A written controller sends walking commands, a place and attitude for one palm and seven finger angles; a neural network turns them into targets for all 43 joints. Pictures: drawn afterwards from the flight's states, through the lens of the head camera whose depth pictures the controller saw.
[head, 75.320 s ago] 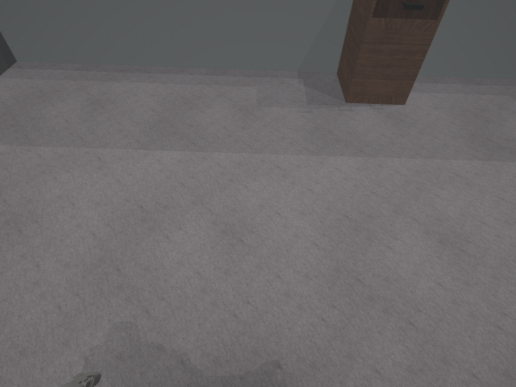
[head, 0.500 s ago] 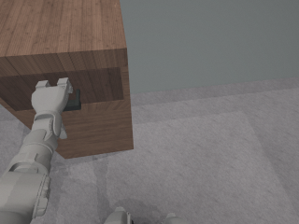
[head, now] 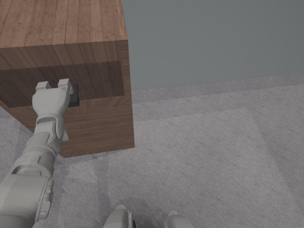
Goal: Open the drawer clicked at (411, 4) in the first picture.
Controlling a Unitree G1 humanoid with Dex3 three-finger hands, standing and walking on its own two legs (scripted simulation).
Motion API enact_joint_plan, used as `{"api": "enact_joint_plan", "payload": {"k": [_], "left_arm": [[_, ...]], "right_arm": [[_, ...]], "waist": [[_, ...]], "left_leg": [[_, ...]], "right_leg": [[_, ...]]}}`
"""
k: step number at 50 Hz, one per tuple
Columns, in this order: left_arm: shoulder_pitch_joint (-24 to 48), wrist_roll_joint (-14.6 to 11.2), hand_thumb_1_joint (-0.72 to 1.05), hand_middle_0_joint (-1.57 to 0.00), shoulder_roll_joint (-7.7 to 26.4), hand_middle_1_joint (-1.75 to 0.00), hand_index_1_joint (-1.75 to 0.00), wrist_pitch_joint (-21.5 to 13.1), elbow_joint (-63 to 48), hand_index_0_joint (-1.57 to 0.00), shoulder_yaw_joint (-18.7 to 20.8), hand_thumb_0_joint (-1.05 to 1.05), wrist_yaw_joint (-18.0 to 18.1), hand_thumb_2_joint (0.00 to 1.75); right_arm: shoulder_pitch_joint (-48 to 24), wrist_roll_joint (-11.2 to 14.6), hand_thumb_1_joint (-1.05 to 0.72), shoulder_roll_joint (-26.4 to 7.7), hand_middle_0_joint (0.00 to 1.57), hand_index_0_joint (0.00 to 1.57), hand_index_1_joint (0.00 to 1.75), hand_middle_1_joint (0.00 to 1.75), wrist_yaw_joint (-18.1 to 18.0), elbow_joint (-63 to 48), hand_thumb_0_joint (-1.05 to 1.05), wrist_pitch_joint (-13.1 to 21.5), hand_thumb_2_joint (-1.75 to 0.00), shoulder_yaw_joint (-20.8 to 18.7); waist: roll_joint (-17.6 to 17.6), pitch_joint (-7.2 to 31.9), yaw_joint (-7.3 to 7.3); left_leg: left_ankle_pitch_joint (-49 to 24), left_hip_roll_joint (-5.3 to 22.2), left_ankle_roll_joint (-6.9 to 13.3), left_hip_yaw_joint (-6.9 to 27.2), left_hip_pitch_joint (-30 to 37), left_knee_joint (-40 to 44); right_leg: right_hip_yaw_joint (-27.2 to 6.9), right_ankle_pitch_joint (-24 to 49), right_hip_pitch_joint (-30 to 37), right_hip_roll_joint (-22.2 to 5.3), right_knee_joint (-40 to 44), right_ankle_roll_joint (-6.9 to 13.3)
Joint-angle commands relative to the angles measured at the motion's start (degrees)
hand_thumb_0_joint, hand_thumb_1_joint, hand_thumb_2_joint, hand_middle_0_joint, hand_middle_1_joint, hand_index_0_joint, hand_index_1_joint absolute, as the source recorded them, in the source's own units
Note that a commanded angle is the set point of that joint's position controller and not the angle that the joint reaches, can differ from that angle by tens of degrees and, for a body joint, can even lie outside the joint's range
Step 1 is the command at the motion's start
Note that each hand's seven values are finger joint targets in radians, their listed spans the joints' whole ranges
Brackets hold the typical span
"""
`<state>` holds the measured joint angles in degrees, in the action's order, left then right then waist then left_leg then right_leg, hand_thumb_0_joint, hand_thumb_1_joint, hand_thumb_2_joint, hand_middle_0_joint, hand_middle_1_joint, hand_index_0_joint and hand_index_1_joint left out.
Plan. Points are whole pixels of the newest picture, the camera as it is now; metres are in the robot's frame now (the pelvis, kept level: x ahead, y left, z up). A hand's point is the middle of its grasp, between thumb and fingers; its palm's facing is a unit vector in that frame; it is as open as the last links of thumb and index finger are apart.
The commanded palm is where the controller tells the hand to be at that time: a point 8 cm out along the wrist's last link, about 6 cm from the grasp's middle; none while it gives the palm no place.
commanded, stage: lower the fingers behind the handle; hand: left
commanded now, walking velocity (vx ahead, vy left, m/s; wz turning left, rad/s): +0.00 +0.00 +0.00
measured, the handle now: (61, 95) +0.50 +0.27 -0.03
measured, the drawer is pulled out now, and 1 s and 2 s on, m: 0.00 0.00 0.00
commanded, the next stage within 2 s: lift the fingers back up to retry in 0.72 s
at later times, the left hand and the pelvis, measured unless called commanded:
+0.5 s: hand (60, 110) +0.45 +0.26 -0.03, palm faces -0.03 +0.01 -1.00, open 13.8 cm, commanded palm +0.44 +0.24 +0.00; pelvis -0.03 -0.01 -0.02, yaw +0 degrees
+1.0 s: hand (60, 110) +0.45 +0.26 -0.02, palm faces -0.07 -0.01 -1.00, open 13.9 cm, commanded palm +0.43 +0.24 +0.03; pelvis -0.03 -0.01 -0.02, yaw +0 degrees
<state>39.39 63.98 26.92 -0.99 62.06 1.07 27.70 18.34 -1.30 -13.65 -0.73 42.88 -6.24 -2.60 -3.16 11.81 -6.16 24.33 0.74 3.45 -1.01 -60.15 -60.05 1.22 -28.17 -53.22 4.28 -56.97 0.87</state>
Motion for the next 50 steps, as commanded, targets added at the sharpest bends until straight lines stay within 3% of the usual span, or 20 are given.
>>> {"api": "enact_joint_plan", "payload": {"k": [1,2,5,6,7,11,14,17,18,20,24,28,33,35,38,39,41,45,48,50], "left_arm": [[20.7,-0.4,-0.50,-0.30,14.3,-1.20,-1.20,2.6,-5.1,-0.30,2.2,0.00,0.9,0.30],[22.3,-0.3,-0.50,-0.30,15.0,-1.20,-1.20,2.5,-5.6,-0.30,2.4,0.00,0.7,0.30],[21.8,0.1,-0.50,-0.30,17.3,-1.20,-1.20,2.6,-3.7,-0.30,3.0,0.00,-0.6,0.30],[20.3,-0.2,-0.50,-0.30,15.0,-1.20,-1.20,3.0,-2.2,-0.30,1.4,0.00,-1.1,0.30],[21.5,0.0,-0.50,-0.30,16.7,-1.20,-1.20,2.6,-3.3,-0.30,2.4,0.00,-1.2,0.30],[19.5,-0.1,-0.50,-0.30,14.5,-1.20,-1.20,2.2,-1.7,-0.30,1.0,0.00,-1.9,0.30],[21.6,-0.2,-0.50,-0.30,13.6,-1.20,-1.20,2.2,-0.2,-0.30,-0.2,0.00,-2.3,0.30],[23.6,0.1,-0.50,-0.30,16.4,-1.20,-1.20,2.6,-0.6,-0.30,0.7,0.00,-2.5,0.30],[22.9,0.1,-0.50,-0.30,16.3,-1.20,-1.20,2.9,-0.6,-0.30,0.7,0.00,-2.5,0.30],[24.1,0.1,-0.50,-0.30,15.5,-1.20,-1.20,3.1,-2.1,-0.30,0.3,0.00,-2.7,0.30],[25.7,-0.7,-0.50,-0.30,13.5,-1.20,-1.20,3.9,-1.0,-0.30,-1.5,0.00,-3.5,0.30],[25.1,-0.9,-0.50,-0.30,16.1,-1.20,-1.20,3.9,-0.2,-0.30,-0.5,0.00,-4.4,0.30],[26.2,-1.1,-0.50,-0.30,16.4,-1.20,-1.20,3.6,0.6,-0.30,-1.0,0.00,-5.3,0.30],[27.4,-0.7,-0.50,-0.30,18.5,-1.20,-1.20,2.8,-1.5,-0.30,0.6,0.00,-5.3,0.30],[24.2,-1.0,-0.50,-0.30,17.2,-1.20,-1.20,2.8,-0.4,-0.30,0.3,0.00,-5.4,0.30],[25.4,-1.2,-0.50,-0.30,16.8,-1.20,-1.20,2.6,-1.4,-0.30,0.0,0.00,-5.5,0.30],[23.9,-1.0,-0.50,-0.30,17.1,-1.20,-1.20,2.2,-2.5,-0.30,0.6,0.00,-5.2,0.30],[26.0,-1.7,-0.50,-0.30,17.2,-1.20,-1.20,1.7,-8.5,-0.30,1.2,0.00,-4.6,0.30],[26.2,-2.1,-0.50,-0.30,18.3,-1.20,-1.20,1.5,-10.9,-0.30,2.4,0.00,-4.0,0.30],[27.1,-2.2,-0.50,-0.30,18.8,-1.20,-1.20,0.6,-14.2,-0.30,3.4,0.00,-3.4,0.30]], "right_arm": [[7.3,-0.2,-0.90,-10.3,0.20,0.20,0.30,0.30,-0.6,-2.6,0.00,0.9,-0.90,-2.7],[7.2,0.1,-0.90,-10.3,0.20,0.20,0.30,0.30,-0.8,-2.9,0.00,0.9,-0.90,-2.7],[7.0,0.2,-0.90,-10.4,0.20,0.20,0.30,0.30,-1.1,-3.2,0.00,0.8,-0.90,-2.1],[7.0,0.0,-0.90,-10.3,0.20,0.20,0.30,0.30,-1.0,-3.4,0.00,0.9,-0.90,-2.0],[6.9,0.3,-0.90,-10.3,0.20,0.20,0.30,0.30,-1.2,-3.7,0.00,1.0,-0.90,-2.0],[7.1,0.1,-0.90,-10.1,0.20,0.20,0.30,0.30,-1.2,-4.2,0.00,1.3,-0.90,-1.8],[7.2,0.2,-0.90,-9.9,0.20,0.20,0.30,0.30,-1.3,-4.3,0.00,1.8,-0.90,-1.6],[7.3,0.5,-0.90,-10.3,0.20,0.20,0.30,0.30,-1.6,-4.7,0.00,2.1,-0.90,-1.3],[7.5,0.4,-0.90,-10.4,0.20,0.20,0.30,0.30,-1.5,-4.8,0.00,2.1,-0.90,-1.3],[7.8,0.6,-0.90,-10.2,0.20,0.20,0.30,0.30,-1.5,-4.8,0.00,2.2,-0.90,-1.6],[7.7,0.7,-0.90,-10.1,0.20,0.20,0.30,0.30,-1.6,-4.7,0.00,2.7,-0.90,-1.3],[7.8,0.8,-0.90,-10.3,0.20,0.20,0.30,0.30,-2.0,-4.8,0.00,3.2,-0.90,-0.8],[8.2,1.0,-0.90,-10.4,0.20,0.20,0.30,0.30,-2.2,-4.8,0.00,3.8,-0.90,-0.4],[8.4,1.1,-0.90,-10.5,0.20,0.20,0.30,0.30,-2.4,-4.8,0.00,4.0,-0.90,-0.6],[8.5,0.9,-0.90,-10.4,0.20,0.20,0.30,0.30,-2.3,-4.9,0.00,4.0,-0.90,-0.6],[8.4,0.9,-0.90,-10.3,0.20,0.20,0.30,0.30,-2.2,-4.8,0.00,4.1,-0.90,-0.6],[8.4,0.8,-0.90,-10.3,0.20,0.20,0.30,0.30,-2.2,-4.9,0.00,4.1,-0.90,-0.8],[8.5,1.2,-0.90,-10.0,0.20,0.20,0.30,0.30,-2.3,-5.3,0.00,3.9,-0.90,-1.4],[8.6,1.1,-0.90,-10.1,0.20,0.20,0.30,0.30,-2.4,-4.9,0.00,3.8,-0.90,-1.6],[8.8,1.1,-0.90,-10.0,0.20,0.20,0.30,0.30,-2.4,-4.8,0.00,3.8,-0.90,-2.0]], "waist": [[-2.1,20.1,-0.94],[-1.1,20.1,-1.55],[-1.1,19.9,-1.01],[-1.1,18.3,-1.28],[-1.1,18.8,-1.18],[-1.3,18.2,-1.14],[0.1,16.3,-2.62],[-0.1,17.7,-2.53],[-1.6,18.7,-1.78],[-1.9,20.8,-2.14],[-2.0,18.0,-3.26],[-1.2,18.4,-2.62],[0.3,16.8,-3.40],[-1.3,19.6,-2.97],[-0.6,18.2,-2.17],[-1.4,18.5,-2.68],[-2.8,19.7,-1.61],[-3.7,23.7,-1.36],[-4.7,23.8,-0.80],[-5.8,27.1,-0.51]], "left_leg": [[-18.9,-0.1,-1.2,3.3,25.6,5.2],[-18.1,-0.1,-1.0,3.4,24.5,5.0],[-16.0,-0.5,-0.9,3.2,21.7,4.6],[-15.1,-0.6,-0.7,2.7,20.9,4.1],[-14.3,-0.5,-0.7,2.7,20.1,4.0],[-13.1,-0.5,-0.8,2.9,19.1,3.0],[-10.4,-0.5,-0.5,3.1,16.2,2.1],[-8.3,-0.5,-0.3,3.0,14.1,1.3],[-8.5,-0.7,-0.5,3.1,15.1,1.4],[-9.4,-0.4,-0.7,3.7,17.4,1.6],[-6.0,-0.2,-0.6,4.1,16.5,2.0],[-3.7,-0.5,-0.4,3.6,14.1,1.8],[-1.5,-0.5,0.0,3.6,11.5,1.4],[-2.9,-0.4,-0.2,3.8,12.8,1.2],[-3.0,-0.4,-0.3,3.8,12.8,1.4],[-3.6,-0.2,-0.3,4.0,13.8,1.4],[-4.2,-0.2,-0.5,3.9,14.9,1.6],[-7.2,0.0,-0.7,4.4,20.5,3.4],[-8.8,0.1,-0.9,4.7,24.0,5.1],[-13.0,0.3,-1.0,4.8,27.7,5.6]], "right_leg": [[0.3,15.9,0.8,1.2,7.0,1.2],[0.1,15.8,0.7,1.0,7.2,0.9],[-0.2,15.0,1.0,0.8,6.5,0.9],[-0.3,14.4,0.4,0.9,6.6,1.0],[-0.5,14.0,0.4,0.8,6.5,0.9],[-0.1,12.3,-1.7,0.8,5.3,1.1],[-0.2,10.5,-3.8,0.7,4.9,0.9],[-0.6,9.1,-4.3,0.6,4.2,0.7],[-0.5,8.8,-4.3,0.7,3.9,1.0],[0.0,9.1,-5.2,0.7,3.5,0.9],[0.3,6.5,-7.0,0.7,3.9,0.9],[-0.1,5.2,-5.5,0.6,4.1,0.8],[-0.3,3.7,-6.1,0.5,4.1,0.6],[-0.4,4.8,-6.2,0.5,3.4,0.6],[-0.2,4.5,-5.9,0.7,3.7,0.8],[-0.1,4.9,-6.7,0.6,3.4,0.8],[0.0,5.1,-6.5,0.7,3.3,0.9],[0.1,7.1,-3.7,0.9,4.8,0.8],[0.3,8.0,-2.3,1.0,6.0,1.0],[0.3,10.7,-0.8,1.0,6.5,0.9]]}}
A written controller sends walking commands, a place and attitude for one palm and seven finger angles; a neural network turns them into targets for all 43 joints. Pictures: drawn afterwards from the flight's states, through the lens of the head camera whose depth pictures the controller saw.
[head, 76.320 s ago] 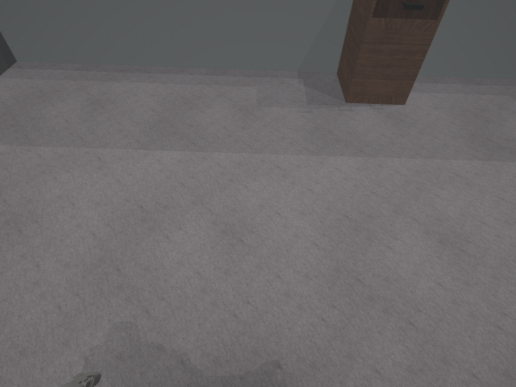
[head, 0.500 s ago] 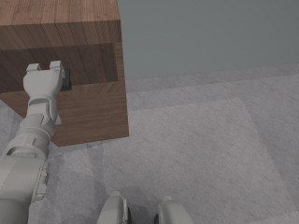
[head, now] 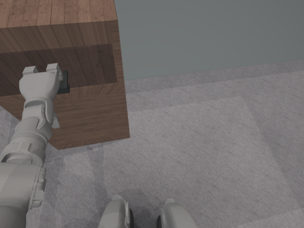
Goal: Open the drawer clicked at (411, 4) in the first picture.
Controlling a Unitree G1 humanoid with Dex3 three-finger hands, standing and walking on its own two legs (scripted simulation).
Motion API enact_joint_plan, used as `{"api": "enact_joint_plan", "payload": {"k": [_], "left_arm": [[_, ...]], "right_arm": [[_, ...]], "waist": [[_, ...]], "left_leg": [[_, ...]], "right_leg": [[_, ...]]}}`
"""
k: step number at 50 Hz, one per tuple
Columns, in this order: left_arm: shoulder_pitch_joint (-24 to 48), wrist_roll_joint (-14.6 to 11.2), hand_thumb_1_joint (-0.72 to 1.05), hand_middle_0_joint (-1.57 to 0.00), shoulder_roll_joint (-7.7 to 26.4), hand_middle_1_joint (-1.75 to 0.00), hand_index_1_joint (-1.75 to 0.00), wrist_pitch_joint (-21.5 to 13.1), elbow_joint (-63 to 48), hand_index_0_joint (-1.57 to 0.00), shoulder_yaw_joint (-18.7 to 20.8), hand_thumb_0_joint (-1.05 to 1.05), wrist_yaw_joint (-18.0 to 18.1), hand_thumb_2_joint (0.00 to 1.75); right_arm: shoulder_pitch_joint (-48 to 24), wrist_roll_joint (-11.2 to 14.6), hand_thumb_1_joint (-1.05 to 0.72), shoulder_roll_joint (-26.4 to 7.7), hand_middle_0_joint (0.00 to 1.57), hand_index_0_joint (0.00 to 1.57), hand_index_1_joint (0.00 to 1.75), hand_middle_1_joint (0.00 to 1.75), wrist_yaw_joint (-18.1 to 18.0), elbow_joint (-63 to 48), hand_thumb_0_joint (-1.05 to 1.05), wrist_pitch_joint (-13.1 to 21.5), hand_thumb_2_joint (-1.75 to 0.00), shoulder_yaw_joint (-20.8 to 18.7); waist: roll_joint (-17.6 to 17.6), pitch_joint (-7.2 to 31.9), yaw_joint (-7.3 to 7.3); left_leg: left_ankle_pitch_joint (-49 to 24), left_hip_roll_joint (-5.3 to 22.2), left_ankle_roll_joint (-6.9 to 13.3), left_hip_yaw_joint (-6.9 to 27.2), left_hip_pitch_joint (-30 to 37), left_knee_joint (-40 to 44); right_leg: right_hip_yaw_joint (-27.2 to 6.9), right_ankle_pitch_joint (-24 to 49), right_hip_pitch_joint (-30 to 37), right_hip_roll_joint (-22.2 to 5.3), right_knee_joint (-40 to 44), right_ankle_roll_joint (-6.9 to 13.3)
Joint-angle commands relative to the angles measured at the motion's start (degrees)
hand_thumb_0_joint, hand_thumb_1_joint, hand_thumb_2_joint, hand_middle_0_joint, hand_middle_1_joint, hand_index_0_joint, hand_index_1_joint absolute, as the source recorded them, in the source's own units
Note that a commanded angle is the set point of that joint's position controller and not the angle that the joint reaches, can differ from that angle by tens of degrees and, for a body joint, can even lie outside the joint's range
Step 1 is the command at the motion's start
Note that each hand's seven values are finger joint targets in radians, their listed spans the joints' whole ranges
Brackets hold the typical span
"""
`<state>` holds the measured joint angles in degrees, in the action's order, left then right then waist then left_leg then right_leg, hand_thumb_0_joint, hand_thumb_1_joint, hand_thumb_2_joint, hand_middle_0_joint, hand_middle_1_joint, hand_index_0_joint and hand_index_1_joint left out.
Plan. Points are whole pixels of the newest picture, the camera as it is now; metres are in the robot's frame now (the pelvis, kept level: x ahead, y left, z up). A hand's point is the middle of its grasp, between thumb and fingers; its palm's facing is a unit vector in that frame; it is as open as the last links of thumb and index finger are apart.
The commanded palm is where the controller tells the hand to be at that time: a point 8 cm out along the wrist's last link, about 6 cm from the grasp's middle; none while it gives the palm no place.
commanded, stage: lift the fingers back up to retry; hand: left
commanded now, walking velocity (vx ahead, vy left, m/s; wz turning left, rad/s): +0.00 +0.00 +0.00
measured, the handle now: (50, 82) +0.53 +0.28 -0.01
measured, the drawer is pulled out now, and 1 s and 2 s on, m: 0.00 0.00 0.00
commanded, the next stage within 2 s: re-aim the fingers above the handle in 0.60 s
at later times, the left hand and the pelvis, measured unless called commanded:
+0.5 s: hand (39, 83) +0.48 +0.27 +0.05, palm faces -0.08 -0.07 -0.99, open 13.9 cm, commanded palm +0.46 +0.26 +0.10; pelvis +0.05 +0.01 +0.05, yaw +1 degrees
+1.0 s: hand (44, 84) +0.48 +0.26 +0.05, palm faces -0.06 -0.04 -1.00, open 13.8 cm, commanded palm +0.46 +0.26 +0.10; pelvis +0.04 +0.00 +0.05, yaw +1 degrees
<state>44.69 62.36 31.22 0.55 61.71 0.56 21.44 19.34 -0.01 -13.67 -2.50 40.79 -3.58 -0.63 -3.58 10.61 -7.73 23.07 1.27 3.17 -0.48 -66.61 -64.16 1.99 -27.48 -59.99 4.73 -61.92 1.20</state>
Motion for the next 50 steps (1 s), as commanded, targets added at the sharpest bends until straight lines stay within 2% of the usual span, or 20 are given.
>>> {"api": "enact_joint_plan", "payload": {"k": [1,5,9,10,12,14,15,19,22,24,28,30,31,35,40,43,45,47,49,50], "left_arm": [[20.0,-1.0,-0.50,-0.30,14.1,-1.20,-1.20,-1.0,-13.5,-0.30,4.1,0.00,3.0,0.30],[21.5,-0.8,-0.50,-0.30,14.4,-1.20,-1.20,-2.5,-16.5,-0.30,4.8,0.00,4.2,0.30],[20.0,-0.5,-0.50,-0.30,17.5,-1.20,-1.20,-2.8,-18.7,-0.30,7.7,0.00,5.6,0.30],[19.8,0.0,-0.50,-0.30,16.1,-1.20,-1.20,-2.5,-18.7,-0.30,6.7,0.00,6.1,0.30],[15.3,-0.3,-0.50,-0.30,13.8,-1.20,-1.20,-0.5,-15.6,-0.30,5.8,0.00,6.0,0.30],[14.8,-1.5,-0.50,-0.30,9.4,-1.20,-1.20,1.8,-13.3,-0.30,2.2,0.00,4.3,0.30],[14.7,-1.6,-0.50,-0.30,9.8,-1.20,-1.20,2.0,-14.1,-0.30,2.0,0.00,3.5,0.30],[15.5,-3.0,-0.50,-0.30,6.0,-1.20,-1.20,0.9,-17.8,-0.30,-1.5,0.00,-1.0,0.30],[12.6,-2.1,-0.50,-0.30,9.4,-1.20,-1.20,-2.1,-19.7,-0.30,1.8,0.00,-1.7,0.30],[7.9,-2.0,-0.50,-0.30,7.8,-1.20,-1.20,-2.5,-16.1,-0.30,1.7,0.00,-1.4,0.30],[7.9,-0.9,-0.50,-0.30,8.7,-1.20,-1.20,-2.7,-17.3,-0.30,3.0,0.00,1.5,0.30],[10.6,-0.3,-0.50,-0.30,11.4,-1.20,-1.20,-2.6,-18.8,-0.30,5.0,0.00,2.8,0.30],[9.8,-0.5,-0.50,-0.30,10.2,-1.20,-1.20,-1.9,-17.2,-0.30,4.1,0.00,3.2,0.30],[16.2,0.0,-0.50,-0.30,11.0,-1.20,-1.20,-1.8,-19.7,-0.30,3.4,0.00,4.0,0.30],[16.8,-0.8,-0.50,-0.30,5.6,-1.20,-1.20,-1.7,-18.0,-0.30,-0.6,0.00,3.1,0.30],[16.0,-1.0,-0.50,-0.30,6.6,-1.20,-1.20,-0.9,-14.5,-0.30,-0.2,0.00,2.4,0.30],[18.1,-0.5,-0.50,-0.30,9.4,-1.20,-1.20,-1.2,-15.1,-0.30,1.3,0.00,2.3,0.30],[18.1,-0.3,-0.50,-0.30,8.6,-1.20,-1.20,-1.1,-14.2,-0.30,0.8,0.00,2.3,0.30],[16.9,-0.7,-0.50,-0.30,11.6,-1.20,-1.20,-0.5,-11.6,-0.30,3.2,0.00,2.1,0.30],[16.5,-0.2,-0.50,-0.30,14.1,-1.20,-1.20,-0.7,-11.7,-0.30,4.9,0.00,2.4,0.30]], "right_arm": [[7.9,-0.4,-0.90,-10.0,0.20,0.20,0.30,0.30,-0.6,-2.3,0.00,1.1,-0.90,-4.0],[7.4,-0.4,-0.90,-9.8,0.20,0.20,0.30,0.30,-0.7,-1.8,0.00,0.8,-0.90,-4.4],[7.2,-0.8,-0.90,-10.4,0.20,0.20,0.30,0.30,-0.5,-1.0,0.00,0.1,-0.90,-4.6],[7.3,-0.7,-0.90,-10.1,0.20,0.20,0.30,0.30,-0.4,-0.9,0.00,-0.1,-0.90,-4.8],[7.1,-0.6,-0.90,-10.1,0.20,0.20,0.30,0.30,0.2,-0.8,0.00,-0.9,-0.90,-4.9],[7.2,-0.3,-0.90,-10.1,0.20,0.20,0.30,0.30,0.6,-1.0,0.00,-1.4,-0.90,-5.0],[7.1,0.1,-0.90,-10.0,0.20,0.20,0.30,0.30,0.5,-1.3,0.00,-1.8,-0.90,-5.1],[6.7,0.4,-0.90,-9.7,0.20,0.20,0.30,0.30,-0.1,-2.1,0.00,-2.3,-0.90,-5.4],[6.2,0.4,-0.90,-9.5,0.20,0.20,0.30,0.30,-0.5,-2.7,0.00,-3.0,-0.90,-5.4],[5.7,0.2,-0.90,-9.5,0.20,0.20,0.30,0.30,-0.1,-2.8,0.00,-3.4,-0.90,-5.2],[4.6,0.1,-0.90,-9.6,0.20,0.20,0.30,0.30,0.5,-4.1,0.00,-4.0,-0.90,-5.5],[4.4,0.1,-0.90,-9.7,0.20,0.20,0.30,0.30,0.5,-4.3,0.00,-4.1,-0.90,-5.6],[4.3,-0.1,-0.90,-9.7,0.20,0.20,0.30,0.30,0.5,-4.1,0.00,-4.0,-0.90,-5.6],[4.2,0.2,-0.90,-9.7,0.20,0.20,0.30,0.30,0.2,-3.8,0.00,-3.6,-0.90,-5.7],[4.8,0.3,-0.90,-9.2,0.20,0.20,0.30,0.30,0.1,-3.0,0.00,-2.8,-0.90,-6.0],[5.0,0.3,-0.90,-9.5,0.20,0.20,0.30,0.30,0.0,-2.6,0.00,-2.7,-0.90,-5.6],[5.2,0.5,-0.90,-9.6,0.20,0.20,0.30,0.30,-0.1,-2.8,0.00,-2.8,-0.90,-5.4],[5.2,0.4,-0.90,-9.5,0.20,0.20,0.30,0.30,0.0,-3.0,0.00,-2.7,-0.90,-5.2],[5.3,0.2,-0.90,-10.0,0.20,0.20,0.30,0.30,0.1,-2.7,0.00,-2.9,-0.90,-4.9],[5.4,0.4,-0.90,-10.0,0.20,0.20,0.30,0.30,0.0,-3.1,0.00,-3.1,-0.90,-4.8]], "waist": [[-5.4,27.6,1.55],[-5.8,26.6,1.03],[-6.8,27.6,2.45],[-8.2,28.3,2.19],[-6.0,26.2,2.44],[-4.2,23.8,1.40],[-4.1,24.9,1.90],[-3.7,21.7,0.77],[-3.5,21.2,2.26],[-1.7,16.9,2.83],[-1.7,18.4,3.58],[-1.4,21.0,3.75],[-1.8,19.5,3.38],[-3.0,22.1,2.03],[-3.6,21.1,0.81],[-1.7,18.2,1.03],[-1.8,20.0,1.57],[-2.5,19.2,1.67],[-1.0,18.0,2.00],[-0.2,20.5,2.98]], "left_leg": [[-13.2,-0.3,-0.8,4.0,35.2,10.0],[-16.1,-0.2,-0.9,3.8,37.5,11.4],[-22.5,-0.4,-1.3,3.4,40.4,11.9],[-25.0,-0.4,-1.5,3.2,42.0,12.1],[-27.5,-0.4,-1.6,2.7,42.6,12.8],[-29.1,-0.4,-1.5,2.2,43.0,13.9],[-29.3,-0.6,-1.5,2.0,43.9,14.7],[-31.2,-0.2,-1.3,2.3,47.5,16.7],[-33.2,-0.3,-1.4,2.2,48.4,17.3],[-32.1,-0.5,-1.2,1.9,44.9,17.6],[-30.2,-0.8,-1.3,1.6,44.2,17.4],[-29.6,-1.0,-1.3,1.6,43.9,17.2],[-29.0,-1.1,-1.1,1.3,43.7,16.9],[-27.9,-1.1,-1.2,1.7,45.4,16.8],[-26.4,-0.9,-1.4,2.5,47.8,17.1],[-22.8,-1.1,-1.1,2.4,44.8,17.7],[-22.0,-1.2,-1.0,2.4,43.7,18.1],[-21.2,-1.3,-1.0,2.0,42.7,18.1],[-20.4,-1.4,-0.7,1.7,39.8,17.8],[-20.2,-1.6,-0.6,1.4,38.9,17.9]], "right_leg": [[-0.4,10.9,7.0,0.7,12.0,0.8],[-0.6,13.2,8.5,0.7,13.7,0.6],[-0.4,17.5,11.9,0.8,14.0,1.0],[-0.4,19.2,11.9,0.9,14.3,0.9],[0.0,21.4,13.8,1.0,15.4,0.8],[0.1,23.6,15.8,1.0,16.7,0.8],[-0.2,24.3,17.3,0.9,17.6,0.6],[-0.2,24.8,18.8,0.7,19.9,0.8],[-0.3,25.6,19.4,0.7,20.5,0.7],[-0.2,25.5,19.8,0.5,20.3,1.0],[-0.4,25.0,20.0,0.4,19.5,1.1],[-0.9,25.5,21.0,0.3,19.1,0.9],[-0.8,25.2,20.6,0.4,19.0,1.0],[-1.3,24.5,19.7,0.3,19.3,0.7],[-0.7,21.2,16.5,0.6,20.1,0.7],[-0.7,19.3,17.1,0.5,20.5,1.0],[-1.2,19.2,17.8,0.4,20.4,0.8],[-1.1,18.9,17.6,0.3,20.4,0.9],[-1.4,19.1,19.3,0.2,20.1,1.0],[-1.7,19.8,20.7,0.2,19.8,0.7]]}}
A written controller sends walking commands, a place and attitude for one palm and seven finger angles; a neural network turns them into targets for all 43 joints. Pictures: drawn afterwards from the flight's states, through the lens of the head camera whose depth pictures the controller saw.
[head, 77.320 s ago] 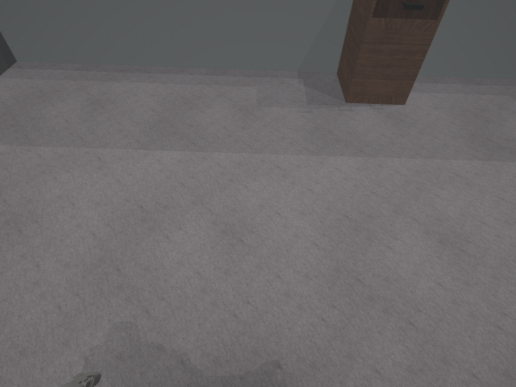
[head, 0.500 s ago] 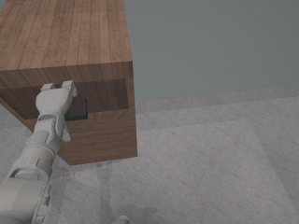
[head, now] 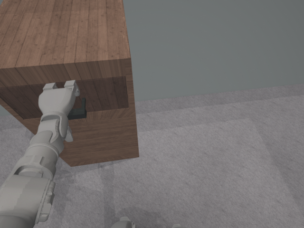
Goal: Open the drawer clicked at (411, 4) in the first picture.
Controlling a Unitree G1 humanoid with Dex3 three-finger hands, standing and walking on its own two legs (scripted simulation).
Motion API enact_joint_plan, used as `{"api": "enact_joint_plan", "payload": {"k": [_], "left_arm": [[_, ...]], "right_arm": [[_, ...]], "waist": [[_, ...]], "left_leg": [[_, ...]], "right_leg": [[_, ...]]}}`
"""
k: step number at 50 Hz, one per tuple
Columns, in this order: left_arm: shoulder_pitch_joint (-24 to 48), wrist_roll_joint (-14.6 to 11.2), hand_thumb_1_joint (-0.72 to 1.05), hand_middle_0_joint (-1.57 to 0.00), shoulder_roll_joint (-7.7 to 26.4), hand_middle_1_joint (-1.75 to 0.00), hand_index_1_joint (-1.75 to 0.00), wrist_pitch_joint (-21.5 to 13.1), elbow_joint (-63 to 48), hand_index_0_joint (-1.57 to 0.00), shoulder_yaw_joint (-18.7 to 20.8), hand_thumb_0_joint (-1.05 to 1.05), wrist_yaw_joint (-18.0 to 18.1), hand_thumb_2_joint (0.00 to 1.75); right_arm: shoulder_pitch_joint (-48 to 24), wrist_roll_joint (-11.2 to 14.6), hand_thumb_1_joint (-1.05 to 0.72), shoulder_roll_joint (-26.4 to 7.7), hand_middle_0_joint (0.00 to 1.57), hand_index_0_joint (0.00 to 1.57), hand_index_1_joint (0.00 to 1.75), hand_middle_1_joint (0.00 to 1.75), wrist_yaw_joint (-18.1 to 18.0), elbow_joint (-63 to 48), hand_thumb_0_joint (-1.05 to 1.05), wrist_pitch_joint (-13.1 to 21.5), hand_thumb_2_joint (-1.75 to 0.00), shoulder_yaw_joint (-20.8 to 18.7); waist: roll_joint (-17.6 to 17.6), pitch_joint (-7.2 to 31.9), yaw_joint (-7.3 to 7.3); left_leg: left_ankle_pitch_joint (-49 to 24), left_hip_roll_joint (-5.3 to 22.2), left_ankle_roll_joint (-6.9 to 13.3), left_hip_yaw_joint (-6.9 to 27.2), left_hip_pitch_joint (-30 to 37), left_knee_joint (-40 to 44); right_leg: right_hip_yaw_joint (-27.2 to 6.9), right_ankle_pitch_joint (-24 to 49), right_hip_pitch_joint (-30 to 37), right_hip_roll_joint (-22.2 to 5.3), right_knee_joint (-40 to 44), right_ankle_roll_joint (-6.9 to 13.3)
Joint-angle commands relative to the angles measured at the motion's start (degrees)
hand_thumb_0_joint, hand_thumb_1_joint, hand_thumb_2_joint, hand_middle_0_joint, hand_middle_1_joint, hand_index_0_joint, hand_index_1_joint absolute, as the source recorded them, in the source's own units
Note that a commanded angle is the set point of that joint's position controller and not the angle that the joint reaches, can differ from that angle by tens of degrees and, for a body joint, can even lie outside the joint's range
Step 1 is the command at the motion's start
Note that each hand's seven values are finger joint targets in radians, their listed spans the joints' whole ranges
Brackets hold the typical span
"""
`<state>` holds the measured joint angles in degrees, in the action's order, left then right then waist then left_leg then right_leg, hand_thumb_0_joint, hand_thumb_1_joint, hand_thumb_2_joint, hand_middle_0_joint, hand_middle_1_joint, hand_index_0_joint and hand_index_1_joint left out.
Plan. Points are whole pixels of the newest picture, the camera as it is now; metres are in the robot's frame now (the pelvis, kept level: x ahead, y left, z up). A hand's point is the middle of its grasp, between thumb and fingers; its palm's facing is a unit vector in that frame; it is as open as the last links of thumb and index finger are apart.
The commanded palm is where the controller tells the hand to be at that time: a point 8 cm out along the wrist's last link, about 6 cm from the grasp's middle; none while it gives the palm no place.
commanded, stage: re-aim the fingers above the handle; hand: left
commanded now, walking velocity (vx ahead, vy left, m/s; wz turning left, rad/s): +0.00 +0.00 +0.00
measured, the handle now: (70, 108) +0.50 +0.27 -0.06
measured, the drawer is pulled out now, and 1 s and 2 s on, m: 0.00 0.00 0.00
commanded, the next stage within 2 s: lower the fingers behind the handle in 1.72 s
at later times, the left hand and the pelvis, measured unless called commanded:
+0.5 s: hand (64, 112) +0.44 +0.25 +0.00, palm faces -0.04 -0.04 -1.00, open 13.8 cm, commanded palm +0.43 +0.25 +0.06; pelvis +0.00 +0.00 +0.00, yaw +0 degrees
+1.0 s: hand (63, 112) +0.44 +0.26 +0.00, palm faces -0.06 -0.05 -1.00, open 13.8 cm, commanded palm +0.43 +0.25 +0.06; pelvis +0.00 +0.00 +0.00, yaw +0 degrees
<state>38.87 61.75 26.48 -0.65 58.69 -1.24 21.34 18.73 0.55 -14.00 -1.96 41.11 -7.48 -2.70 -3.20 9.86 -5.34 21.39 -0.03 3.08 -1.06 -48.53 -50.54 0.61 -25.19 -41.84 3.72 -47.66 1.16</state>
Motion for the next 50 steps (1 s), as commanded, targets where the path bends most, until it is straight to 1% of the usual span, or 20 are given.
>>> {"api": "enact_joint_plan", "payload": {"k": [1,3,5,11,15,16,19,22,24,28,30,32,35,38,39,42,44,45,46,50], "left_arm": [[21.1,0.1,-0.50,-0.30,19.0,-1.20,-1.20,0.7,-8.0,-0.30,6.8,0.00,2.4,0.30],[20.8,0.5,-0.50,-0.30,17.6,-1.20,-1.20,0.6,-8.0,-0.30,5.5,0.00,2.4,0.30],[20.8,0.5,-0.50,-0.30,21.7,-1.20,-1.20,0.3,-8.3,-0.30,8.4,0.00,2.1,0.30],[19.8,-0.2,-0.50,-0.30,16.4,-1.20,-1.20,-2.0,-11.0,-0.30,4.8,0.00,1.2,0.30],[21.6,-0.4,-0.50,-0.30,16.1,-1.20,-1.20,-3.4,-13.0,-0.30,5.0,0.00,1.8,0.30],[18.8,-0.6,-0.50,-0.30,16.1,-1.20,-1.20,-2.9,-11.3,-0.30,5.4,0.00,2.0,0.30],[23.9,0.1,-0.50,-0.30,15.2,-1.20,-1.20,-2.2,-11.7,-0.30,4.0,0.00,3.1,0.30],[26.2,0.7,-0.50,-0.30,15.7,-1.20,-1.20,-1.8,-14.1,-0.30,4.5,0.00,4.5,0.30],[23.8,0.1,-0.50,-0.30,15.0,-1.20,-1.20,-0.7,-12.2,-0.30,4.9,0.00,4.6,0.30],[20.7,0.3,-0.50,-0.30,14.7,-1.20,-1.20,2.3,-7.6,-0.30,4.1,0.00,4.0,0.30],[22.8,0.6,-0.50,-0.30,17.5,-1.20,-1.20,2.1,-9.3,-0.30,5.6,0.00,3.4,0.30],[21.2,0.5,-0.50,-0.30,17.1,-1.20,-1.20,1.5,-10.6,-0.30,5.7,0.00,2.6,0.30],[24.0,0.9,-0.50,-0.30,20.2,-1.20,-1.20,0.6,-8.7,-0.30,6.4,0.00,1.7,0.30],[21.5,0.3,-0.50,-0.30,18.1,-1.20,-1.20,-0.5,-7.7,-0.30,5.0,0.00,0.6,0.30],[23.2,-0.1,-0.50,-0.30,16.8,-1.20,-1.20,-1.3,-8.8,-0.30,4.0,0.00,0.1,0.30],[23.4,0.1,-0.50,-0.30,15.3,-1.20,-1.20,-3.6,-11.9,-0.30,3.4,0.00,0.0,0.30],[22.6,-0.5,-0.50,-0.30,11.5,-1.20,-1.20,-4.0,-12.5,-0.30,1.4,0.00,0.1,0.30],[23.2,-0.4,-0.50,-0.30,13.3,-1.20,-1.20,-4.5,-13.1,-0.30,3.0,0.00,0.8,0.30],[21.7,-0.4,-0.50,-0.30,13.8,-1.20,-1.20,-4.0,-11.7,-0.30,3.5,0.00,1.2,0.30],[24.3,1.0,-0.50,-0.30,19.6,-1.20,-1.20,-2.5,-12.3,-0.30,7.5,0.00,4.1,0.30]], "right_arm": [[6.0,-0.4,-0.90,-9.9,0.20,0.20,0.30,0.30,-0.5,-3.5,0.00,0.9,-0.90,-2.6],[6.1,-0.3,-0.90,-9.6,0.20,0.20,0.30,0.30,-0.5,-3.8,0.00,1.0,-0.90,-2.7],[6.1,0.0,-0.90,-9.9,0.20,0.20,0.30,0.30,-0.6,-3.8,0.00,0.8,-0.90,-2.6],[7.2,-0.1,-0.90,-9.5,0.20,0.20,0.30,0.30,-0.7,-3.4,0.00,1.6,-0.90,-3.3],[7.3,0.0,-0.90,-9.5,0.20,0.20,0.30,0.30,-0.6,-2.5,0.00,1.8,-0.90,-3.8],[7.2,-0.2,-0.90,-9.6,0.20,0.20,0.30,0.30,-0.6,-2.4,0.00,1.7,-0.90,-3.7],[7.0,-0.2,-0.90,-9.6,0.20,0.20,0.30,0.30,-0.5,-2.0,0.00,1.8,-0.90,-3.6],[7.0,-0.4,-0.90,-9.6,0.20,0.20,0.30,0.30,-0.3,-2.3,0.00,2.0,-0.90,-3.8],[6.7,-0.6,-0.90,-9.6,0.20,0.20,0.30,0.30,0.0,-2.1,0.00,1.9,-0.90,-3.7],[5.7,-0.3,-0.90,-9.7,0.20,0.20,0.30,0.30,0.2,-2.9,0.00,1.1,-0.90,-3.0],[5.7,-0.1,-0.90,-9.7,0.20,0.20,0.30,0.30,-0.1,-3.2,0.00,0.9,-0.90,-2.9],[5.6,-0.1,-0.90,-9.5,0.20,0.20,0.30,0.30,-0.2,-3.8,0.00,0.9,-0.90,-2.9],[5.7,0.0,-0.90,-9.9,0.20,0.20,0.30,0.30,-0.9,-3.5,0.00,0.6,-0.90,-2.5],[6.4,-0.1,-0.90,-9.8,0.20,0.20,0.30,0.30,-1.0,-3.6,0.00,1.2,-0.90,-2.7],[6.7,-0.1,-0.90,-9.6,0.20,0.20,0.30,0.30,-1.0,-3.6,0.00,1.3,-0.90,-2.9],[7.6,-0.2,-0.90,-9.4,0.20,0.20,0.30,0.30,-0.9,-3.3,0.00,1.6,-0.90,-3.5],[7.7,-0.4,-0.90,-8.9,0.20,0.20,0.30,0.30,-0.5,-3.1,0.00,1.7,-0.90,-3.8],[7.8,-0.4,-0.90,-9.2,0.20,0.20,0.30,0.30,-0.5,-2.7,0.00,1.6,-0.90,-4.0],[7.7,-0.6,-0.90,-9.4,0.20,0.20,0.30,0.30,-0.4,-2.5,0.00,1.5,-0.90,-3.9],[6.9,-0.8,-0.90,-10.0,0.20,0.20,0.30,0.30,-0.1,-2.2,0.00,0.8,-0.90,-3.4]], "waist": [[-1.4,20.3,0.71],[-1.6,20.2,0.46],[-0.4,22.2,0.95],[-3.2,22.0,-0.10],[-2.5,22.2,-0.96],[-2.4,20.7,-0.23],[-3.6,18.5,-1.51],[-5.4,23.6,-0.98],[-5.8,23.4,-0.47],[-1.8,19.7,-0.06],[-1.6,22.4,0.27],[-1.7,22.6,0.74],[-0.4,19.2,-0.56],[-0.7,19.3,-0.65],[-1.3,19.6,-1.58],[-3.4,22.8,-1.17],[-4.8,22.3,-1.67],[-3.3,23.0,-1.41],[-4.0,21.2,-1.04],[-4.7,23.8,-0.12]], "left_leg": [[-18.5,-0.4,-0.4,1.4,19.9,3.8],[-18.4,-0.5,-0.4,1.1,19.5,3.8],[-18.1,-0.4,-0.2,0.9,18.2,3.6],[-20.2,-0.2,-0.4,1.0,21.8,3.1],[-21.4,0.1,-0.5,1.8,23.6,3.0],[-20.6,0.0,-0.6,1.8,22.8,3.0],[-19.1,0.2,-0.8,2.6,22.8,3.6],[-21.4,0.4,-1.2,3.1,26.9,3.5],[-23.3,0.4,-1.5,3.2,27.8,3.4],[-20.0,0.0,-0.9,2.0,23.2,4.2],[-20.5,0.0,-0.8,1.8,23.1,4.6],[-21.9,-0.1,-0.7,1.6,23.8,4.5],[-19.1,-0.3,-0.4,1.7,20.2,4.3],[-18.6,-0.4,-0.3,1.4,20.8,3.7],[-19.2,-0.3,-0.3,1.5,21.4,3.5],[-22.3,0.3,-0.9,2.4,25.6,2.8],[-24.7,0.4,-1.2,2.8,27.5,2.4],[-24.4,0.6,-1.2,3.1,27.4,2.3],[-23.4,0.5,-1.3,3.1,26.5,2.4],[-23.3,0.1,-1.3,3.0,24.6,2.6]], "right_leg": [[-0.6,18.4,3.3,1.1,5.3,0.8],[-0.5,18.7,3.3,1.2,5.3,0.8],[-1.2,19.7,5.0,1.1,5.3,0.4],[-0.9,20.5,2.9,1.4,5.3,0.7],[-0.5,20.2,0.9,1.5,5.5,0.5],[-0.4,19.1,1.0,1.6,5.3,0.8],[0.2,16.5,-1.7,1.5,5.5,1.1],[0.5,16.6,-2.3,1.7,5.0,1.0],[0.8,17.4,-1.7,1.7,4.8,1.3],[0.4,17.5,0.9,1.6,5.9,0.9],[-0.1,19.1,2.9,1.3,5.8,0.7],[-0.2,20.7,3.8,1.3,5.8,0.7],[-0.6,19.2,2.8,1.0,6.1,0.4],[-0.7,19.0,2.6,1.1,6.1,0.6],[-0.7,19.3,2.0,1.0,6.1,0.6],[-0.2,19.5,-0.7,1.4,5.3,0.7],[0.3,19.5,-2.2,1.6,5.0,1.1],[0.4,19.2,-2.6,1.6,4.9,0.8],[0.5,18.1,-2.8,1.7,4.7,1.1],[0.3,18.7,-1.3,1.6,3.9,1.0]]}}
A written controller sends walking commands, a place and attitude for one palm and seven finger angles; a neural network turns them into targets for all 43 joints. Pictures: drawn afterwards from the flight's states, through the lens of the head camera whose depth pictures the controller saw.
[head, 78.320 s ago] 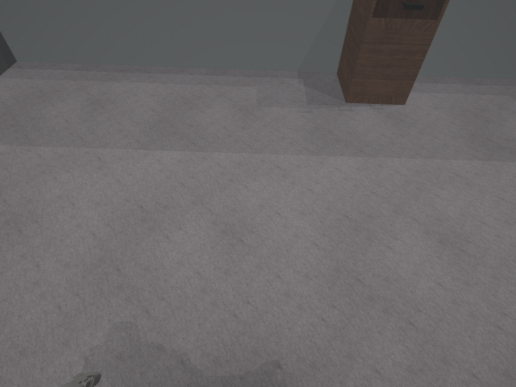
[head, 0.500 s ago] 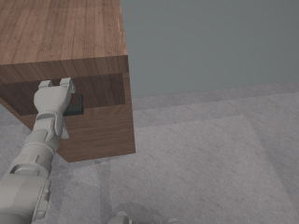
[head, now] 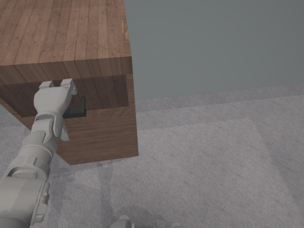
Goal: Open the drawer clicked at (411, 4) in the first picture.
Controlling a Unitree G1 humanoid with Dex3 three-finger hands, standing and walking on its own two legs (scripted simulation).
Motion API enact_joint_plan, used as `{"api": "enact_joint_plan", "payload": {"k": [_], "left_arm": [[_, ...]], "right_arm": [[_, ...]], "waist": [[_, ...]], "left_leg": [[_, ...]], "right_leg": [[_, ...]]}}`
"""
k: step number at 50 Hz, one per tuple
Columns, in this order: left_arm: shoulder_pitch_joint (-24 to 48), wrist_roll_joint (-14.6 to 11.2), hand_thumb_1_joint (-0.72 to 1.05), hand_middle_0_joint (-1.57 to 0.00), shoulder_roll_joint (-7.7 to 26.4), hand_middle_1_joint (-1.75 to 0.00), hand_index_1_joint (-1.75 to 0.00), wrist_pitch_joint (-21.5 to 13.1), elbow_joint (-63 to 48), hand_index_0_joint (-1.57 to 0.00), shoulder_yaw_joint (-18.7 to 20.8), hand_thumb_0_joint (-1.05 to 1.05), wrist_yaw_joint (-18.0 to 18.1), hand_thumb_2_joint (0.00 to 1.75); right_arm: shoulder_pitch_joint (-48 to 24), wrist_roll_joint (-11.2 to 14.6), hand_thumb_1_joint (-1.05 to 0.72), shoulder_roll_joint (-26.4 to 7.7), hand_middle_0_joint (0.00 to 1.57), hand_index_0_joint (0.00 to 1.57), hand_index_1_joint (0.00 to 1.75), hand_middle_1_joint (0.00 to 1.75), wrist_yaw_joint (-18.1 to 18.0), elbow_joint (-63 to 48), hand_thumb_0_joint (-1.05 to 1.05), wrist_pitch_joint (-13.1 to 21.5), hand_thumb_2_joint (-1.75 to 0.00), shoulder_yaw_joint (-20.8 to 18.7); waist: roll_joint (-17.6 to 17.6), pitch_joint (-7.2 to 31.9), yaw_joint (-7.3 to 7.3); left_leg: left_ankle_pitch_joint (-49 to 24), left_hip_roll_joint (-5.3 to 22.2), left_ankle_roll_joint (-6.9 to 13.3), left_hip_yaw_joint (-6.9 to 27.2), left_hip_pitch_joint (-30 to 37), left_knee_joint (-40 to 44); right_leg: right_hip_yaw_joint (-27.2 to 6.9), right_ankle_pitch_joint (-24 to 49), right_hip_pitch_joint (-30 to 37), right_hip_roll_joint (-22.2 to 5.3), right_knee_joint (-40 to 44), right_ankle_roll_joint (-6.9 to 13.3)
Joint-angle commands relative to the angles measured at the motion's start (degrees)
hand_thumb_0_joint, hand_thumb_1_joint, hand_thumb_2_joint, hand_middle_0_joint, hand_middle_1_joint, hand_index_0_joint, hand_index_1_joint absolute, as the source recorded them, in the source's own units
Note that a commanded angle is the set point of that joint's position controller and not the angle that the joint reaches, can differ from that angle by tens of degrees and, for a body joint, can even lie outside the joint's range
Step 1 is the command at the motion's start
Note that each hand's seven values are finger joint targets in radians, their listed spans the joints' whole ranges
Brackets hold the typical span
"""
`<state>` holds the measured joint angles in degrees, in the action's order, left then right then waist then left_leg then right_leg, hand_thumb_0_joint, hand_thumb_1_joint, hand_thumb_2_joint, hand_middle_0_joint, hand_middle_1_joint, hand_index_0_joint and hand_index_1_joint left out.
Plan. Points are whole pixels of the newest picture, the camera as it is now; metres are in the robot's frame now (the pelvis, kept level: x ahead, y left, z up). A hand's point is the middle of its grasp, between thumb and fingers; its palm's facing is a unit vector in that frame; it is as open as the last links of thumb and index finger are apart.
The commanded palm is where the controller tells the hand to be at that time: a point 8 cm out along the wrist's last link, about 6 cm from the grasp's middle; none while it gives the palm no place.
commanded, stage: re-aim the fingers above the handle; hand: left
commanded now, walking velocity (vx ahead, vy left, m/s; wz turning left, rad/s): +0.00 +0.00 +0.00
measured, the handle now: (69, 106) +0.50 +0.27 -0.05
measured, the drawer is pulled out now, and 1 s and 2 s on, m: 0.00 0.00 0.00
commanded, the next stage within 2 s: lower the fingers behind the handle in 0.72 s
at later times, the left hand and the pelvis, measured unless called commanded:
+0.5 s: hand (61, 109) +0.44 +0.26 +0.00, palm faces -0.06 -0.03 -1.00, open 13.8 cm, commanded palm +0.43 +0.26 +0.06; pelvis +0.00 +0.00 +0.00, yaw +0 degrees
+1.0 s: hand (59, 112) +0.44 +0.27 -0.01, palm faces -0.09 -0.03 -1.00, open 13.8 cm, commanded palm +0.43 +0.26 +0.05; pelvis +0.00 +0.00 +0.00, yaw -1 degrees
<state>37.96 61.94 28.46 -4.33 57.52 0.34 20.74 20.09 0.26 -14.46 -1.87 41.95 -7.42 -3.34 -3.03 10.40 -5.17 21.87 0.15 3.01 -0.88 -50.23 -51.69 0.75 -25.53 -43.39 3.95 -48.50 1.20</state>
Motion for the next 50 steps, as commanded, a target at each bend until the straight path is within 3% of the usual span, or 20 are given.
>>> {"api": "enact_joint_plan", "payload": {"k": [1,3,5,8,10,14,16,19,22,24,26,29,30,31,34,36,37,41,43,50], "left_arm": [[25.0,0.5,-0.50,-0.30,16.3,-1.20,-1.20,2.0,-10.4,-0.30,5.1,0.00,5.0,0.30],[22.8,0.7,-0.50,-0.30,18.3,-1.20,-1.20,3.5,-9.4,-0.30,6.6,0.00,5.4,0.30],[23.5,0.7,-0.50,-0.30,18.2,-1.20,-1.20,4.4,-9.5,-0.30,6.4,0.00,5.2,0.30],[22.6,0.0,-0.50,-0.30,15.2,-1.20,-1.20,5.6,-7.0,-0.30,3.4,0.00,3.3,0.30],[24.9,-0.3,-0.50,-0.30,15.0,-1.20,-1.20,4.4,-9.4,-0.30,2.9,0.00,2.0,0.30],[24.0,-0.6,-0.50,-0.30,12.1,-1.20,-1.20,2.0,-9.7,-0.30,1.1,0.00,0.3,0.30],[21.4,-0.3,-0.50,-0.30,13.0,-1.20,-1.20,1.1,-8.9,-0.30,2.4,0.00,0.8,0.30],[23.9,0.0,-0.50,-0.30,14.0,-1.20,-1.20,1.2,-8.3,-0.30,3.2,0.00,2.4,0.30],[25.2,0.9,-0.50,-0.30,20.0,-1.20,-1.20,2.3,-8.1,-0.30,6.6,0.00,3.9,0.30],[27.1,1.0,-0.50,-0.30,17.7,-1.20,-1.20,3.0,-7.9,-0.30,4.7,0.00,4.1,0.30],[24.4,0.6,-0.50,-0.30,18.2,-1.20,-1.20,3.5,-7.3,-0.30,5.4,0.00,3.9,0.30],[25.9,-0.3,-0.50,-0.30,13.4,-1.20,-1.20,3.1,-9.2,-0.30,2.2,0.00,2.5,0.30],[24.6,0.0,-0.50,-0.30,15.1,-1.20,-1.20,3.1,-7.7,-0.30,3.3,0.00,2.2,0.30],[24.3,-0.6,-0.50,-0.30,13.0,-1.20,-1.20,3.5,-6.3,-0.30,1.3,0.00,1.5,0.30],[28.2,-0.3,-0.50,-0.30,13.8,-1.20,-1.20,2.5,-8.2,-0.30,1.1,0.00,0.9,0.30],[26.4,0.1,-0.50,-0.30,15.8,-1.20,-1.20,1.6,-9.2,-0.30,3.2,0.00,1.2,0.30],[27.2,0.3,-0.50,-0.30,15.5,-1.20,-1.20,1.0,-10.7,-0.30,3.2,0.00,1.6,0.30],[20.0,0.0,-0.50,-0.30,16.7,-1.20,-1.20,2.1,-8.0,-0.30,5.5,0.00,2.6,0.30],[20.0,0.4,-0.50,-0.30,16.3,-1.20,-1.20,3.1,-6.3,-0.30,5.1,0.00,3.1,0.30],[19.6,0.2,-0.50,-0.30,17.5,-1.20,-1.20,1.3,-8.7,-0.30,6.0,0.00,2.2,0.30]], "right_arm": [[5.5,-0.6,-0.90,-9.6,0.20,0.20,0.30,0.30,-0.1,-2.8,0.00,0.8,-0.90,-2.7],[4.8,-0.5,-0.90,-9.7,0.20,0.20,0.30,0.30,0.1,-3.2,0.00,0.5,-0.90,-2.5],[4.8,-0.3,-0.90,-9.7,0.20,0.20,0.30,0.30,0.0,-3.5,0.00,0.4,-0.90,-2.6],[5.1,-0.1,-0.90,-9.7,0.20,0.20,0.30,0.30,-0.1,-3.5,0.00,0.6,-0.90,-2.4],[5.5,0.2,-0.90,-9.4,0.20,0.20,0.30,0.30,-0.5,-3.7,0.00,0.9,-0.90,-2.6],[5.8,0.1,-0.90,-9.0,0.20,0.20,0.30,0.30,-0.8,-3.7,0.00,1.3,-0.90,-2.7],[5.9,0.0,-0.90,-9.1,0.20,0.20,0.30,0.30,-0.7,-3.7,0.00,1.3,-0.90,-2.8],[5.5,-0.1,-0.90,-9.2,0.20,0.20,0.30,0.30,-0.4,-3.4,0.00,1.2,-0.90,-2.6],[5.1,-0.2,-0.90,-9.7,0.20,0.20,0.30,0.30,-0.6,-3.9,0.00,0.8,-0.90,-2.1],[5.4,-0.3,-0.90,-9.6,0.20,0.20,0.30,0.30,-0.5,-3.7,0.00,1.0,-0.90,-2.3],[5.6,-0.4,-0.90,-9.7,0.20,0.20,0.30,0.30,-0.4,-3.7,0.00,1.0,-0.90,-2.3],[6.1,-0.3,-0.90,-9.1,0.20,0.20,0.30,0.30,-0.4,-3.7,0.00,1.5,-0.90,-2.8],[6.3,0.0,-0.90,-9.3,0.20,0.20,0.30,0.30,-0.6,-3.5,0.00,1.3,-0.90,-2.8],[6.4,-0.1,-0.90,-9.3,0.20,0.20,0.30,0.30,-0.6,-3.4,0.00,1.4,-0.90,-2.6],[6.7,0.0,-0.90,-9.3,0.20,0.20,0.30,0.30,-0.9,-3.1,0.00,1.6,-0.90,-2.5],[6.6,-0.2,-0.90,-9.4,0.20,0.20,0.30,0.30,-1.0,-3.0,0.00,1.6,-0.90,-2.6],[6.7,-0.2,-0.90,-9.2,0.20,0.20,0.30,0.30,-0.9,-3.3,0.00,1.5,-0.90,-2.7],[5.9,-0.6,-0.90,-9.5,0.20,0.20,0.30,0.30,-0.1,-3.4,0.00,0.9,-0.90,-2.4],[5.7,-0.5,-0.90,-9.6,0.20,0.20,0.30,0.30,-0.1,-3.5,0.00,0.6,-0.90,-2.4],[5.6,-0.2,-0.90,-9.4,0.20,0.20,0.30,0.30,-0.4,-3.7,0.00,0.6,-0.90,-2.7]], "waist": [[-5.3,21.5,-0.38],[-5.2,22.8,0.93],[-3.9,24.7,0.55],[-2.5,20.5,-0.32],[-2.3,22.6,-1.04],[-2.0,19.2,-1.50],[-2.7,19.0,-0.57],[-2.2,17.1,-1.10],[-3.2,20.3,0.08],[-3.5,20.8,-1.05],[-4.1,22.6,0.04],[-4.1,24.0,-1.62],[-2.1,23.5,-1.37],[-2.5,20.3,-2.01],[-3.2,19.5,-2.58],[-5.7,21.2,-1.13],[-5.0,23.1,-1.38],[-5.0,22.2,0.94],[-1.3,20.5,0.19],[-0.1,22.3,-0.23]], "left_leg": [[-23.6,0.0,-1.2,2.4,25.9,3.6],[-23.7,-0.2,-1.3,2.1,25.8,4.0],[-24.6,-0.1,-1.2,2.1,26.4,4.2],[-22.0,0.0,-0.9,1.9,25.3,5.1],[-22.4,0.1,-0.7,1.8,26.4,5.2],[-21.7,0.2,-0.6,2.2,26.3,5.4],[-21.5,0.2,-0.9,2.6,27.0,5.2],[-19.3,0.1,-0.7,2.6,24.3,5.1],[-18.7,-0.4,-0.6,1.9,22.2,4.8],[-19.7,-0.2,-0.7,2.2,23.2,4.3],[-21.0,-0.2,-0.9,2.1,24.9,4.0],[-23.4,0.1,-0.8,2.0,27.5,3.6],[-22.9,0.1,-0.9,2.4,26.7,4.0],[-21.6,0.0,-0.6,2.0,25.4,4.0],[-20.0,0.1,-0.5,2.2,24.9,4.5],[-21.5,0.1,-0.9,2.4,26.8,4.2],[-23.0,0.1,-0.8,2.4,27.5,3.9],[-25.4,-0.1,-1.1,1.7,25.7,3.6],[-23.4,-0.2,-0.7,1.3,22.4,3.6],[-22.3,-0.4,-0.2,0.8,20.9,2.6]], "right_leg": [[0.4,19.0,0.2,1.4,4.7,1.1],[0.2,19.4,2.1,1.4,4.8,1.1],[0.2,20.8,3.2,1.4,4.9,0.8],[0.3,19.2,3.1,1.5,6.2,0.8],[-0.3,20.3,3.7,1.3,6.8,0.5],[0.0,18.8,2.2,1.2,7.1,0.9],[0.2,17.4,0.7,1.3,6.6,1.1],[0.1,15.9,-0.2,1.2,6.6,1.0],[-0.5,16.8,1.7,1.0,5.8,0.8],[-0.2,17.1,1.1,1.1,5.5,0.9],[-0.1,18.0,1.8,1.3,5.1,0.9],[0.0,19.9,1.8,1.4,5.7,0.7],[0.0,19.6,1.8,1.4,6.0,0.5],[0.0,19.1,1.2,1.4,6.4,0.6],[-0.1,17.8,0.5,1.2,6.7,0.8],[-0.1,17.7,-0.1,1.3,5.9,1.1],[-0.1,19.1,0.2,1.4,5.9,0.8],[0.1,21.3,2.3,1.5,4.8,1.1],[-0.2,21.7,3.3,1.4,5.2,0.7],[-1.3,23.8,4.7,1.0,4.9,0.2]]}}
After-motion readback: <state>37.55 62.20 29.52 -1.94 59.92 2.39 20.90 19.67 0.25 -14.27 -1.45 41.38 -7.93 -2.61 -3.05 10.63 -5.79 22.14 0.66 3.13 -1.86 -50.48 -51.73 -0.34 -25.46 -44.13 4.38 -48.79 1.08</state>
